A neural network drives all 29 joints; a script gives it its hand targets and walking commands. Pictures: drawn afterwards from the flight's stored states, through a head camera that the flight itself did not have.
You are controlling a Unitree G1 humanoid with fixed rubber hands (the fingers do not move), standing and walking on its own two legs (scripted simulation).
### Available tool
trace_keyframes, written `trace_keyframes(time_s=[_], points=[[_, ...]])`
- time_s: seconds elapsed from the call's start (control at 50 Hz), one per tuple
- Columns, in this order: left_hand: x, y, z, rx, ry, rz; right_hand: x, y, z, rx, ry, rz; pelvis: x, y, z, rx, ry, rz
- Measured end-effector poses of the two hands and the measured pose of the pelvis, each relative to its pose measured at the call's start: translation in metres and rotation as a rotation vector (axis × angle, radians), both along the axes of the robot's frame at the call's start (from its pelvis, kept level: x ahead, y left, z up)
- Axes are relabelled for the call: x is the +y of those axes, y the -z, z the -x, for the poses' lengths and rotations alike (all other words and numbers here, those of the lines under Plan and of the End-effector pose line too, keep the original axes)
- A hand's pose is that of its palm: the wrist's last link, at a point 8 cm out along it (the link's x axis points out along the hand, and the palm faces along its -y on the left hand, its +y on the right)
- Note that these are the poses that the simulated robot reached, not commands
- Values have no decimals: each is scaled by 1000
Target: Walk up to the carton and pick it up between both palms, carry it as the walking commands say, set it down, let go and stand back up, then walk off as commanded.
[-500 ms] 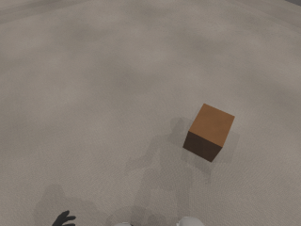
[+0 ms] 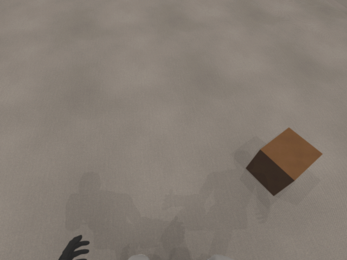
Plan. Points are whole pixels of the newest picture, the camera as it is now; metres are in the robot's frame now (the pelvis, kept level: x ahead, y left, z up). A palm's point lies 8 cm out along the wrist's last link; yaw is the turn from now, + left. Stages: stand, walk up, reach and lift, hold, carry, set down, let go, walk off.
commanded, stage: walk off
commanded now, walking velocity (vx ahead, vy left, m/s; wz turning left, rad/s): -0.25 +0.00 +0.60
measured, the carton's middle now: (281, 161) +0.69 -0.68 -0.63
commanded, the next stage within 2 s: none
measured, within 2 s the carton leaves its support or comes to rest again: neither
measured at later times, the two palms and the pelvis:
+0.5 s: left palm out of the picture -0.04 +0.24 -0.08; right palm out of the picture -0.01 -0.30 -0.12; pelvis -0.12 -0.05 +0.01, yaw +11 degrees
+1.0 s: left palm out of the picture -0.24 +0.19 -0.09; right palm out of the picture -0.04 -0.31 -0.13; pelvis -0.23 -0.11 +0.01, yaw +26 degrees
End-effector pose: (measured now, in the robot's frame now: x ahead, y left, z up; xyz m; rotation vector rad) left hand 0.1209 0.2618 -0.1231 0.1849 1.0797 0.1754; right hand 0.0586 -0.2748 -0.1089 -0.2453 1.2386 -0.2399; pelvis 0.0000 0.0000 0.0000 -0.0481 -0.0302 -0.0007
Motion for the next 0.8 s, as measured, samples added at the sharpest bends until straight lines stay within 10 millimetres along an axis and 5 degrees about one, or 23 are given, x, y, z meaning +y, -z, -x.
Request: trace_keyframes(time_s=[0.14, 0.36, 0.54, 0.68, 0.8], points=[[7, -16, 47, 42, -10, 2, 5, -16, 23, -18, -14, 15, 5, -17, 34, 18, -9, -10], [-18, -35, 117, -9, -66, -79, -21, 17, 70, -24, -70, -65, -35, -6, 99, 9, -75, -72], [-19, -38, 174, -79, -231, -72, -22, 10, 73, 21, -240, -58, -49, -9, 131, 19, -254, -37], [-14, -4, 264, -20, -389, 5, 4, -3, 57, -16, -404, -7, -41, -2, 165, 13, -392, 8], [-24, -17, 310, 27, -411, 15, 5, -19, 69, -54, -429, 2, -50, -18, 194, 31, -405, 7]])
